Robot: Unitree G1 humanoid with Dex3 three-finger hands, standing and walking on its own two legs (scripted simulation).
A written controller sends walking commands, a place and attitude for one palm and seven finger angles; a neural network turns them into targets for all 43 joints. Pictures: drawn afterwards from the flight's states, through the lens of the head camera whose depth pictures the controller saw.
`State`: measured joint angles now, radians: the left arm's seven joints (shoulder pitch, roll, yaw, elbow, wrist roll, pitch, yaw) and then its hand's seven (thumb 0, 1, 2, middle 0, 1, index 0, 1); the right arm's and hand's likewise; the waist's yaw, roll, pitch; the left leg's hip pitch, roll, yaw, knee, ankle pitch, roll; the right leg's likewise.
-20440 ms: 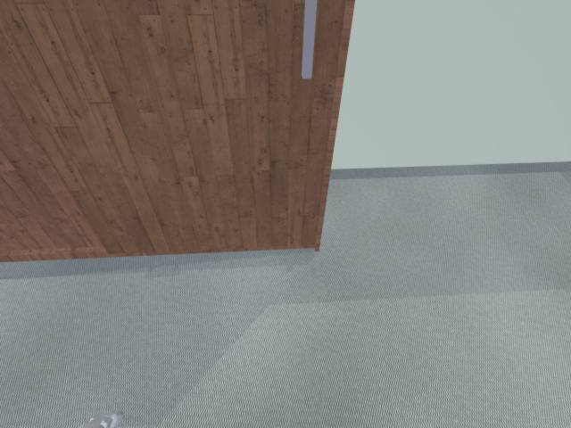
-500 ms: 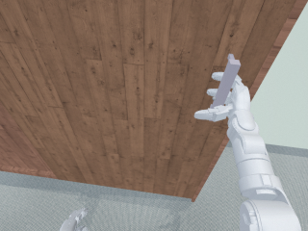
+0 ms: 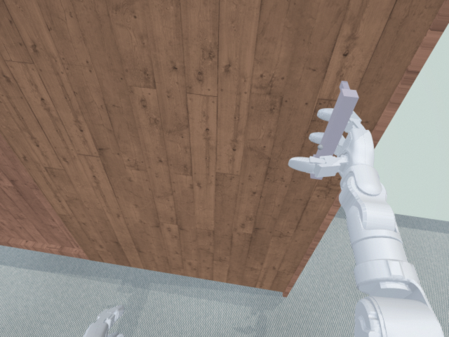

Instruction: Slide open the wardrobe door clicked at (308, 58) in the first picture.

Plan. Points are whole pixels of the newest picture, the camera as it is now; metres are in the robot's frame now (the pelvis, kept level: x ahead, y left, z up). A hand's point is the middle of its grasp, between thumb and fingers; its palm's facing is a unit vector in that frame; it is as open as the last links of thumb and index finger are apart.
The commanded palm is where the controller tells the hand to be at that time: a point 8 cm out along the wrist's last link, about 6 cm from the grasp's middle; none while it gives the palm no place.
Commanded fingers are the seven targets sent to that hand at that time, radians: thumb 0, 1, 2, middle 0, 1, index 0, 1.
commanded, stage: grip the handle and tug to test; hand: right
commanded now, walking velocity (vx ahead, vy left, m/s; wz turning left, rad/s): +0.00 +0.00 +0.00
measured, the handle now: (329, 133) +0.46 -0.16 +0.16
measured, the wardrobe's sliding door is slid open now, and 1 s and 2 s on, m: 0.00 0.00 0.00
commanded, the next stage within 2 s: tug the door sideways, standing still in 1.20 s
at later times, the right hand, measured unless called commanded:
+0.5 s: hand (320, 147) +0.41 -0.13 +0.16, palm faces +0.09 +1.00 +0.01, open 5.5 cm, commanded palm +0.38 -0.18 +0.16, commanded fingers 0.00 -0.90 -0.90 0.45 1.40 0.45 1.40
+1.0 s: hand (319, 147) +0.41 -0.13 +0.16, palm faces +0.09 +1.00 +0.01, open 5.6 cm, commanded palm +0.36 -0.18 +0.16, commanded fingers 0.00 -0.90 -0.90 0.45 1.40 0.45 1.40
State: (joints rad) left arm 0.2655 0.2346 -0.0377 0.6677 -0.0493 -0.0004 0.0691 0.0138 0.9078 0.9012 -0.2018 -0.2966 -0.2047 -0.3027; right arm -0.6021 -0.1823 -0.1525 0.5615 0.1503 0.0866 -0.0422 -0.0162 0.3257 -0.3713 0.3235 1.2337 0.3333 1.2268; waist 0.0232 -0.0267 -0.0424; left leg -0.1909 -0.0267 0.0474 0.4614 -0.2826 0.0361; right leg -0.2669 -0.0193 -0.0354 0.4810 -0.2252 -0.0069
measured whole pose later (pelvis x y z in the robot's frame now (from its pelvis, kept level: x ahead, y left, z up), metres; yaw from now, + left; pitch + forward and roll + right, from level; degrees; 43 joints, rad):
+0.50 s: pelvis +0.01 +0.00 +0.00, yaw +0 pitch +1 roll +0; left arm 0.25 0.23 -0.04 0.66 -0.05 0.01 0.07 0.01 0.91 0.90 -0.20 -0.30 -0.20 -0.30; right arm -0.58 -0.16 -0.13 0.51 0.14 0.13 -0.06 0.00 -0.70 -0.81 0.41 1.38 0.43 1.37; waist 0.02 -0.03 -0.05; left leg -0.18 -0.02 0.05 0.46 -0.29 0.03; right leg -0.26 -0.01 -0.03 0.48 -0.23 -0.01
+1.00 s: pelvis +0.01 +0.00 +0.00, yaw +1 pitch +0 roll +0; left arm 0.25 0.23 -0.03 0.64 -0.04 0.03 0.06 0.01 0.91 0.90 -0.20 -0.30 -0.20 -0.30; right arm -0.50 -0.17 -0.15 0.40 0.15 0.17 -0.06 0.00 -0.72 -0.78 0.36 1.40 0.39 1.40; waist 0.02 -0.03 -0.05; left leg -0.15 -0.03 0.04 0.44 -0.29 0.04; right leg -0.22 -0.02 -0.05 0.45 -0.24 0.00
